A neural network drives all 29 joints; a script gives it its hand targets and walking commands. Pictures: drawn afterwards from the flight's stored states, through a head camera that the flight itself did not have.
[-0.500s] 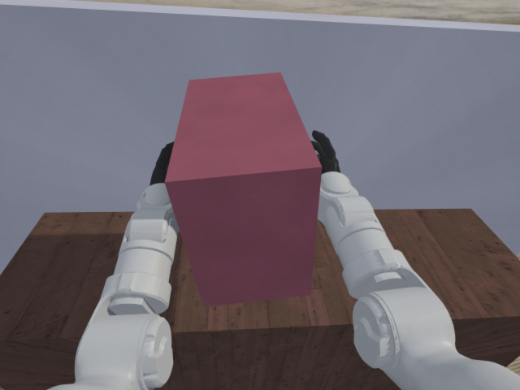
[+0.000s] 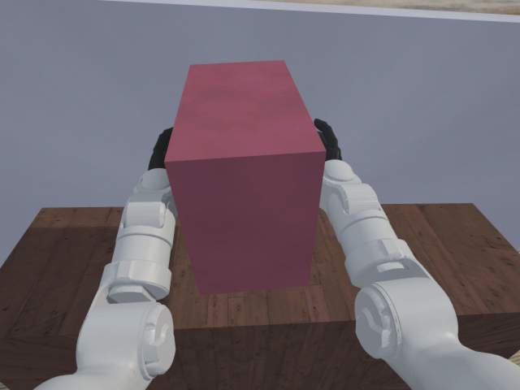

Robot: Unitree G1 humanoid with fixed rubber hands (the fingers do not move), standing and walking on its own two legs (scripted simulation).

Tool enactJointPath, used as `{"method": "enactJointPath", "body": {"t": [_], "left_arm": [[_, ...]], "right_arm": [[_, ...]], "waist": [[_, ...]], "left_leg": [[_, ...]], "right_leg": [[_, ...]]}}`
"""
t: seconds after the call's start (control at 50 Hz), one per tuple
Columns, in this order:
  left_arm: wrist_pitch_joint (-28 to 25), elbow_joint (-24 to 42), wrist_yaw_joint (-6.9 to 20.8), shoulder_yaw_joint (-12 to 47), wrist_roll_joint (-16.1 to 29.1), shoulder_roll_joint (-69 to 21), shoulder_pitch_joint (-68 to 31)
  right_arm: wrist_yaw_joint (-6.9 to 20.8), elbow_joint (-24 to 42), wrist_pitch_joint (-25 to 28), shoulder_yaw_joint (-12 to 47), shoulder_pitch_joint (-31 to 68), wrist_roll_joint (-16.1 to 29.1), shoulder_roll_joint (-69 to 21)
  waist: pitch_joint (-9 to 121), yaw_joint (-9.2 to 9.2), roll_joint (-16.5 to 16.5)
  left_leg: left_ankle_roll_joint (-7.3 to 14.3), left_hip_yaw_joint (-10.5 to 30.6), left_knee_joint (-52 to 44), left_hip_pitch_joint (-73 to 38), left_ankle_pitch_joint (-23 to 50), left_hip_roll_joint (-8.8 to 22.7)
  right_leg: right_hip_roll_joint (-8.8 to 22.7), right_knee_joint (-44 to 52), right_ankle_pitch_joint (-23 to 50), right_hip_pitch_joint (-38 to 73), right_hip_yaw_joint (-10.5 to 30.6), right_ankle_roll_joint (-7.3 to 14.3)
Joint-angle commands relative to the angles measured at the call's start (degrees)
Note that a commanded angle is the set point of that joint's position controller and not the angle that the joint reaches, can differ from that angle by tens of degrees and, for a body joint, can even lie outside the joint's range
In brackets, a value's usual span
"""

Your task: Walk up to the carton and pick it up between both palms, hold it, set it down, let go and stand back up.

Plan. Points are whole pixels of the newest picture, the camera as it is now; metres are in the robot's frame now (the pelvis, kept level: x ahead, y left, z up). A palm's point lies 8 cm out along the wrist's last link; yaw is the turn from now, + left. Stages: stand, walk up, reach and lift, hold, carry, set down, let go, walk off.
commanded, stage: reach and lift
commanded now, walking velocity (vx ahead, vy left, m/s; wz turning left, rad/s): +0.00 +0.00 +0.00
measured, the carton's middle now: (245, 167) +0.43 +0.03 +0.18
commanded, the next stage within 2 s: hold in 0.46 s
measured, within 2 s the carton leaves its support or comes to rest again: neither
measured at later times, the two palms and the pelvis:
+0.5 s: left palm (161, 167) +0.39 +0.15 +0.20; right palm (331, 156) +0.39 -0.10 +0.23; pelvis +0.00 +0.00 +0.00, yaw +0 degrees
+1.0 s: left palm (152, 163) +0.37 +0.16 +0.22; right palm (334, 149) +0.38 -0.10 +0.25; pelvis +0.00 +0.00 +0.00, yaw +0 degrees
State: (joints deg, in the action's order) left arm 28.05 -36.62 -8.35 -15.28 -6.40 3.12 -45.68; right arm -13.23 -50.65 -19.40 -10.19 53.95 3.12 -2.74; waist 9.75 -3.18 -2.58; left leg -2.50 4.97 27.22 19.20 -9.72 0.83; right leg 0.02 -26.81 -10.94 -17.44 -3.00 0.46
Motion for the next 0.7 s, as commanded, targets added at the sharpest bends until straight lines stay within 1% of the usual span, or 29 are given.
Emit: {"method": "enactJointPath", "body": {"t": [0.0,0.02,0.04,0.06,0.08,0.1,0.12,0.16,0.18,0.2,0.24,0.26,0.3,0.32,0.34,0.36,0.38,0.4,0.42,0.44,0.46,0.48,0.5,0.52,0.54,0.58,0.64,0.66,0.68], "left_arm": [[-5.13,18.68,7.84,27.38,9.71,-47.46,-59.76],[-5.12,17.36,8.06,25.91,9.57,-45.21,-61.03],[-4.22,17.35,7.93,27.09,9.30,-46.60,-58.94],[-3.94,17.02,7.97,27.17,8.85,-47.27,-57.53],[-3.95,19.07,8.03,27.52,9.04,-46.70,-58.08],[-2.96,18.73,8.02,28.89,8.85,-48.00,-56.54],[-3.24,17.76,8.17,26.05,8.57,-44.96,-59.58],[-2.50,16.47,8.47,25.08,8.82,-43.99,-60.26],[-2.78,19.06,8.13,25.28,8.27,-44.48,-60.05],[-2.69,18.55,8.50,25.08,8.17,-44.41,-59.71],[-2.68,19.68,8.44,26.43,9.12,-45.10,-60.99],[-2.12,19.74,8.45,27.87,10.01,-46.59,-59.49],[-1.31,16.30,8.74,25.19,7.95,-45.24,-57.29],[-2.03,18.74,8.59,24.90,8.44,-44.34,-60.79],[-2.57,23.13,8.31,27.70,10.08,-46.57,-60.64],[-2.64,22.23,7.91,26.89,9.63,-45.70,-60.83],[-2.07,23.82,7.71,29.00,10.00,-47.16,-60.09],[-1.85,24.52,7.60,29.57,10.95,-46.45,-60.31],[-1.32,21.82,7.49,30.01,11.40,-47.20,-59.66],[-0.87,24.82,7.90,30.35,11.25,-47.14,-58.71],[-0.37,23.19,8.02,29.29,10.47,-46.63,-55.85],[0.28,21.41,8.20,27.37,9.56,-44.86,-55.74],[0.77,19.03,8.71,24.79,7.71,-42.29,-55.80],[1.29,20.19,8.95,25.43,7.48,-43.34,-55.00],[1.71,23.60,8.79,28.61,9.05,-45.09,-56.39],[1.75,24.42,8.97,27.79,8.87,-44.33,-55.15],[2.85,29.73,8.70,29.15,9.82,-44.39,-54.88],[3.47,30.40,8.78,32.00,11.18,-45.88,-54.35],[3.28,34.23,8.46,34.41,13.13,-46.20,-57.56]], "right_arm": [[5.99,21.28,2.78,20.39,49.80,11.09,-38.82],[6.19,19.24,1.71,20.19,48.95,10.65,-39.18],[5.91,20.47,1.95,19.04,49.49,10.54,-37.85],[5.91,20.35,2.00,19.14,48.25,10.54,-37.82],[5.78,19.96,1.27,20.21,46.51,10.85,-38.17],[5.61,20.99,1.62,19.54,46.81,11.17,-36.32],[5.89,17.44,0.96,17.71,46.55,9.97,-36.71],[5.78,18.45,0.78,17.04,49.11,9.58,-36.85],[5.91,16.47,0.42,17.12,45.94,9.97,-37.62],[5.96,18.31,0.76,18.82,49.40,10.92,-38.37],[5.69,16.03,0.02,16.45,46.60,9.98,-36.83],[5.55,19.25,0.61,17.12,48.27,11.22,-35.64],[5.69,17.83,-0.23,16.73,48.66,9.69,-35.03],[5.76,18.36,-0.11,17.77,49.47,10.88,-37.00],[5.98,22.76,0.69,19.25,50.21,11.55,-38.46],[5.85,24.56,0.59,21.54,52.62,12.67,-39.47],[5.50,24.11,0.20,21.05,49.96,13.10,-38.11],[5.22,25.75,0.10,23.36,51.44,14.76,-39.07],[4.99,25.83,-0.19,21.81,51.67,13.64,-37.95],[4.79,25.13,-0.76,21.92,48.29,13.99,-37.10],[4.59,24.65,-1.14,21.75,47.25,13.31,-36.54],[4.71,25.67,-1.56,21.66,49.52,13.58,-36.31],[4.69,21.80,-2.49,21.03,47.07,13.21,-37.08],[4.65,23.07,-2.52,22.00,46.78,13.69,-37.42],[4.55,25.03,-2.63,22.33,47.63,13.85,-36.22],[3.97,23.60,-3.43,22.11,45.28,14.35,-36.33],[3.64,30.94,-3.86,27.52,47.82,18.78,-38.22],[3.18,33.52,-4.00,27.41,47.80,19.27,-36.19],[3.01,32.10,-4.89,26.43,45.63,19.00,-35.64]], "waist": [[30.13,-3.42,9.13],[28.61,-2.63,8.35],[28.15,-3.72,10.27],[29.05,-3.42,9.53],[30.73,-4.45,9.08],[30.22,-5.25,11.94],[27.77,-3.62,10.53],[26.06,-3.74,8.26],[27.39,-4.12,10.68],[27.04,-2.92,8.61],[25.72,-5.50,10.52],[26.52,-6.11,11.91],[23.85,-5.04,9.09],[27.53,-4.17,8.82],[32.03,-4.36,9.14],[34.03,-2.60,9.53],[31.80,-4.84,11.71],[32.52,-3.33,10.22],[31.12,-5.29,10.46],[30.59,-5.60,11.38],[29.97,-5.45,11.11],[27.65,-4.06,9.19],[23.57,-2.81,8.50],[23.58,-3.33,8.47],[27.43,-5.30,9.68],[26.92,-4.79,9.89],[32.23,-3.13,9.45],[32.35,-5.54,11.44],[32.63,-6.36,13.42]], "left_leg": [[-0.93,-2.69,-4.74,-16.37,8.71,-3.73],[-0.13,-2.73,-4.83,-15.94,7.12,-3.80],[-1.06,-2.64,-5.16,-16.92,8.63,-3.39],[-1.34,-2.69,-4.75,-17.63,10.28,-3.35],[-1.27,-2.79,-4.64,-17.84,10.09,-3.67],[-2.26,-2.73,-4.53,-18.69,10.75,-3.45],[-1.27,-3.08,-5.41,-16.97,6.01,-3.43],[-0.49,-3.04,-6.46,-14.51,2.83,-3.32],[-0.75,-3.38,-5.96,-15.67,5.96,-3.81],[-0.85,-3.07,-5.56,-16.12,7.36,-3.65],[-1.04,-2.94,-6.34,-15.59,5.33,-3.66],[-2.14,-2.71,-5.79,-17.54,7.68,-3.23],[-1.22,-3.31,-6.88,-16.43,4.67,-3.35],[-0.68,-3.19,-6.24,-15.72,4.46,-3.55],[-0.85,-2.91,-5.26,-17.01,7.99,-3.74],[-0.63,-2.73,-4.20,-17.41,9.98,-4.04],[-1.72,-2.40,-4.51,-17.86,11.02,-3.90],[-1.34,-2.51,-3.49,-18.60,12.17,-4.01],[-1.80,-2.31,-4.27,-17.56,10.65,-3.92],[-2.04,-2.40,-4.55,-17.67,10.89,-3.62],[-1.60,-2.70,-4.41,-18.98,10.23,-3.81],[-0.65,-2.36,-5.51,-16.61,5.92,-4.03],[0.12,-2.93,-6.13,-14.45,4.02,-4.43],[-0.11,-3.17,-6.48,-14.37,5.14,-4.32],[-1.16,-2.96,-6.03,-15.85,6.26,-4.15],[-1.27,-2.89,-5.25,-17.06,8.20,-4.08],[-0.65,-2.31,-3.38,-17.91,14.75,-4.86],[-1.96,-1.78,-3.00,-19.37,14.73,-4.58],[-2.80,-1.58,-3.12,-20.33,14.10,-4.01]], "right_leg": [[-3.99,6.61,13.60,17.20,1.21,-3.27],[-3.50,7.16,11.50,16.50,1.50,-3.23],[-3.66,7.55,11.47,15.97,1.28,-2.55],[-4.08,7.34,12.66,15.95,0.88,-2.58],[-3.91,6.86,14.37,18.01,1.08,-2.98],[-3.98,7.11,13.87,17.85,1.07,-2.61],[-3.62,7.75,10.02,15.86,1.07,-2.79],[-3.30,7.96,7.66,15.64,1.00,-3.29],[-3.12,7.19,10.43,17.21,0.96,-3.26],[-3.58,7.38,10.53,17.00,0.66,-3.32],[-3.39,7.58,9.73,16.35,1.10,-2.85],[-3.73,7.49,11.58,16.05,0.72,-2.87],[-3.63,8.38,8.51,16.20,0.73,-2.79],[-3.32,7.99,8.04,16.71,0.87,-3.20],[-3.37,7.02,12.52,17.94,1.11,-3.29],[-3.60,6.50,14.13,18.76,1.13,-3.26],[-3.96,6.45,15.07,19.17,1.11,-3.05],[-4.13,6.53,15.90,18.69,1.21,-3.33],[-4.17,6.55,14.42,17.90,0.78,-2.96],[-3.95,6.79,14.91,18.17,1.03,-3.19],[-3.61,7.38,14.15,17.68,1.33,-3.15],[-3.43,8.10,9.96,16.69,1.41,-3.35],[-3.19,8.56,8.42,17.37,1.57,-3.52],[-3.39,8.20,9.46,18.14,1.36,-3.09],[-3.78,7.43,10.70,18.78,0.62,-3.27],[-3.85,7.32,13.38,18.17,1.14,-3.46],[-3.90,6.40,19.65,22.90,1.52,-3.87],[-4.30,6.68,18.51,21.09,1.45,-3.29],[-4.39,6.48,16.87,18.80,1.46,-3.16]]}}
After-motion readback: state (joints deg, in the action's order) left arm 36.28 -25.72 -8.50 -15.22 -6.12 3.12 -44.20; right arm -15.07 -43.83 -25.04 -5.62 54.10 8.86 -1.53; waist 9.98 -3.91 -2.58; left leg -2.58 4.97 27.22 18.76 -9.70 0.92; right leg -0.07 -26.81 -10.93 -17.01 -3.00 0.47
